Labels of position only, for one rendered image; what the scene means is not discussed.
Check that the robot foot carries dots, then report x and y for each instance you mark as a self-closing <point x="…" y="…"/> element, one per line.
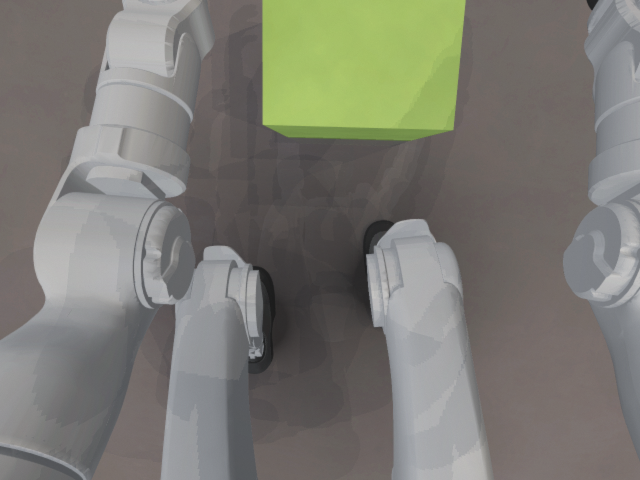
<point x="372" y="235"/>
<point x="256" y="364"/>

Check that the left robot forearm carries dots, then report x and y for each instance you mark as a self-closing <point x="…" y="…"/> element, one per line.
<point x="135" y="144"/>

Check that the right robot forearm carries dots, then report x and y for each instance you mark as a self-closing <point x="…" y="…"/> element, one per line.
<point x="613" y="49"/>

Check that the right robot upper arm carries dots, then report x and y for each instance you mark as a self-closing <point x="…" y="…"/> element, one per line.
<point x="602" y="265"/>

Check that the carton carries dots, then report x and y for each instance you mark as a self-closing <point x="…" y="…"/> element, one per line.
<point x="361" y="69"/>

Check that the right robot foot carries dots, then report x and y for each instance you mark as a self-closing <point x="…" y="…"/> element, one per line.
<point x="372" y="235"/>

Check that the left robot upper arm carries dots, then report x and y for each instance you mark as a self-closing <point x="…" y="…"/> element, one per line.
<point x="106" y="264"/>

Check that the left robot foot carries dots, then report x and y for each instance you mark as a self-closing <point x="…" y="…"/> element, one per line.
<point x="256" y="364"/>

